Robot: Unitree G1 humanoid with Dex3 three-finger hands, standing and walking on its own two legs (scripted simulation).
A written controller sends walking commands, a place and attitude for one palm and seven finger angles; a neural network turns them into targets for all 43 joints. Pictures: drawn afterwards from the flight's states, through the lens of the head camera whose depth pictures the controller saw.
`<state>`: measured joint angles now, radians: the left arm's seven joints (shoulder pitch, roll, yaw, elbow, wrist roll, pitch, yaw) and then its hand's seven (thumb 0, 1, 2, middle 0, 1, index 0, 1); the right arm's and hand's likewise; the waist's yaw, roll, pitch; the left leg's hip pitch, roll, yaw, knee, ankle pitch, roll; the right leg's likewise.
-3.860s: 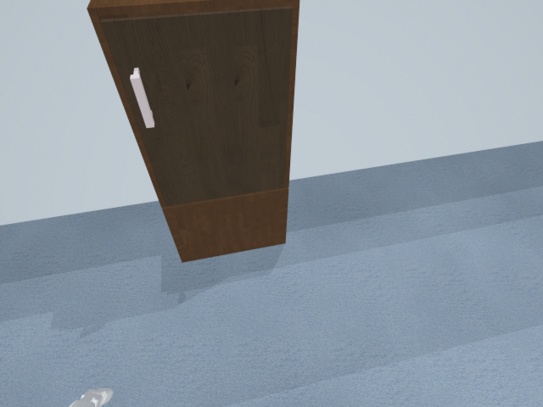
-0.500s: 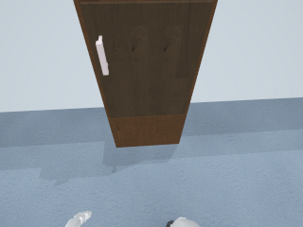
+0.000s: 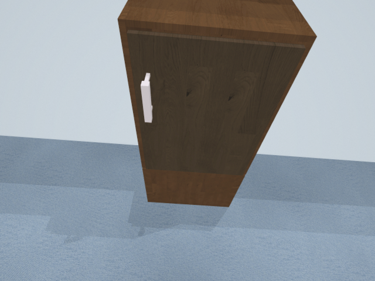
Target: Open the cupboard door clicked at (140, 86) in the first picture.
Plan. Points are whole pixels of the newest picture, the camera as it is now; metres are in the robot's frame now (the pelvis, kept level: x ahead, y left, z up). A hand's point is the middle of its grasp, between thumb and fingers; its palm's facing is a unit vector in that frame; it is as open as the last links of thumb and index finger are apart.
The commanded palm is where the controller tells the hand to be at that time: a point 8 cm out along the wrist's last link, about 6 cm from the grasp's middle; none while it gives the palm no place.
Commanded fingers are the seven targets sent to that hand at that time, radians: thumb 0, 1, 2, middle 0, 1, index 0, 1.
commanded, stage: come to a stop and stand still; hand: left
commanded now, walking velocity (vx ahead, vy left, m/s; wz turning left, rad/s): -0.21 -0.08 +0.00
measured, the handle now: (148, 98) +0.55 +0.17 +0.05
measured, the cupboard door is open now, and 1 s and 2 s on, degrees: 0 0 0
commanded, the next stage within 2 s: look again from close up in 1.16 s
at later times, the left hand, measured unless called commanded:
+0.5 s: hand out of the picture -0.03 +0.11 -0.15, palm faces +0.09 -0.97 -0.25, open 7.3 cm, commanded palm none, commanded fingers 0.00 0.90 0.90 -0.20 -0.30 -0.20 -0.30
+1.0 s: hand out of the picture -0.07 +0.17 -0.17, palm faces +0.06 -0.98 -0.17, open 7.4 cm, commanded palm none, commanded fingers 0.00 0.90 0.90 -0.20 -0.30 -0.20 -0.30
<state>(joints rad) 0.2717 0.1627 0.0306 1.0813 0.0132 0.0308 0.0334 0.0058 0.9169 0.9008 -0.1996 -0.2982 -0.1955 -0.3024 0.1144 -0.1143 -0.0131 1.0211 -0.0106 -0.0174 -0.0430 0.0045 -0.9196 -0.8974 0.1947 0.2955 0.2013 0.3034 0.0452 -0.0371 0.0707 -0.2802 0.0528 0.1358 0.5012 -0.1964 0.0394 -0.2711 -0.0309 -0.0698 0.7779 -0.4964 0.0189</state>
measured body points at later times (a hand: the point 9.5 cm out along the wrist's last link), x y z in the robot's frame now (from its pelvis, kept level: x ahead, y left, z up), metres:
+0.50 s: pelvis -0.05 -0.07 +0.01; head -0.04 -0.10 +0.46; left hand -0.04 +0.16 -0.13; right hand -0.04 -0.32 -0.16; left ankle -0.08 +0.08 -0.67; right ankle -0.03 -0.17 -0.74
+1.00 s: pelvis -0.06 +0.00 +0.00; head -0.05 +0.00 +0.45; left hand -0.07 +0.22 -0.16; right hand -0.02 -0.23 -0.15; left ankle -0.08 +0.10 -0.74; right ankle -0.05 -0.15 -0.74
